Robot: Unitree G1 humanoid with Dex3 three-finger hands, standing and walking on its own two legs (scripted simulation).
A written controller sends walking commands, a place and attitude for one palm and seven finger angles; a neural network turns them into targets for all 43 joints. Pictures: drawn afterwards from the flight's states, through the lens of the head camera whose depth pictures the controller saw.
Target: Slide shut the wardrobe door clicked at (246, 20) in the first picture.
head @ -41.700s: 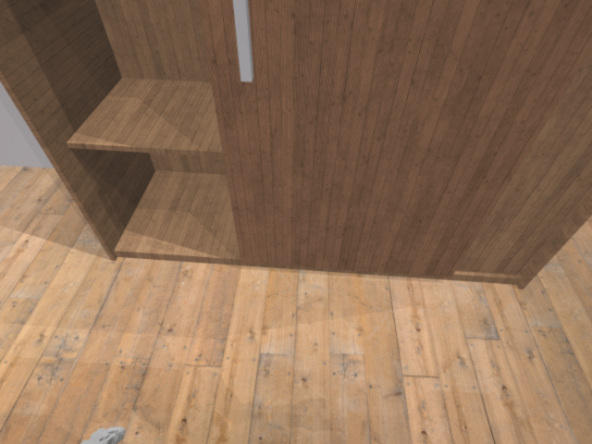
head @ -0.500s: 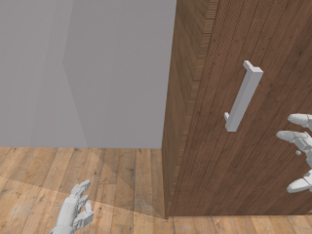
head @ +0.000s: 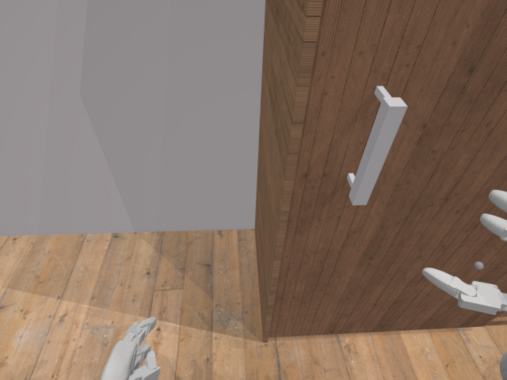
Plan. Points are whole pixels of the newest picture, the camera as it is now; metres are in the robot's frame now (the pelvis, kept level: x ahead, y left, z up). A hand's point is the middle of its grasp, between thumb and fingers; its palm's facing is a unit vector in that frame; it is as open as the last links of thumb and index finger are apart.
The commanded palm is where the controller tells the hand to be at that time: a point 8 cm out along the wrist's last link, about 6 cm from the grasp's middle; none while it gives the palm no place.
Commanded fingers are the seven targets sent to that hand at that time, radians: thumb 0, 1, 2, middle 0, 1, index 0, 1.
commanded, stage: draw the hand back to the body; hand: right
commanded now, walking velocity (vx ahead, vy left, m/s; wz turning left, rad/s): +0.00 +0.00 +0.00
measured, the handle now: (368, 149) +0.42 -0.20 +0.18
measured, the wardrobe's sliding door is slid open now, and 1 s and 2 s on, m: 0.00 0.00 0.00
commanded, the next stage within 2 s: step back with the hand held close in 0.74 s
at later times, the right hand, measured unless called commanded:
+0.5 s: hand (454, 264) +0.22 -0.25 +0.16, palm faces +0.44 +0.82 -0.36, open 7.8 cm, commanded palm +0.17 -0.28 +0.18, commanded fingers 0.00 -0.90 -0.90 0.20 0.30 0.20 0.30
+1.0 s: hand (444, 255) +0.23 -0.24 +0.16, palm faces +0.42 +0.81 -0.41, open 7.4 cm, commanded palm +0.17 -0.27 +0.17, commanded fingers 0.00 -0.90 -0.90 0.20 0.30 0.20 0.30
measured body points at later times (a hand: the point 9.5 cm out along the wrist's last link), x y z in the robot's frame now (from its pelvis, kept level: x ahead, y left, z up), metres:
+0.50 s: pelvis +0.03 +0.02 +0.00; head +0.00 +0.02 +0.45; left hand +0.21 +0.24 -0.07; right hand +0.19 -0.29 +0.18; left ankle -0.01 +0.12 -0.74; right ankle +0.04 -0.06 -0.74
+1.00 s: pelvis +0.02 +0.03 +0.00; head +0.01 +0.04 +0.45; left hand +0.20 +0.26 -0.08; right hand +0.20 -0.28 +0.18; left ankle -0.01 +0.12 -0.74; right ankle +0.04 -0.06 -0.74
